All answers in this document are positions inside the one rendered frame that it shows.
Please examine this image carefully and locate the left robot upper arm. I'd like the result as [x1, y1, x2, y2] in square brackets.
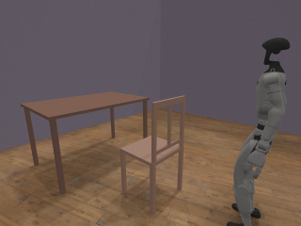
[262, 72, 286, 118]

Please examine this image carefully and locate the right robot upper arm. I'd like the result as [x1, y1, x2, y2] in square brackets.
[283, 92, 287, 106]

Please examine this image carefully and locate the left robot thigh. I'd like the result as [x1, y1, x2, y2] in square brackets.
[233, 137, 261, 194]

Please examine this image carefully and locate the table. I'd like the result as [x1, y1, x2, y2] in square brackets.
[20, 91, 150, 195]

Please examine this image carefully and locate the chair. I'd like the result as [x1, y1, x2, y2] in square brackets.
[119, 95, 186, 214]

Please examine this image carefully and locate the left robot hand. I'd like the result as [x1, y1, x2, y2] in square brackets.
[243, 150, 266, 179]

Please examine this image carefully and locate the robot right shin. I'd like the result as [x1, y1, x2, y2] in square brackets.
[245, 178, 255, 211]

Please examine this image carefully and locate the robot left forearm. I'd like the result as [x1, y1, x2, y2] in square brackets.
[255, 108, 282, 153]

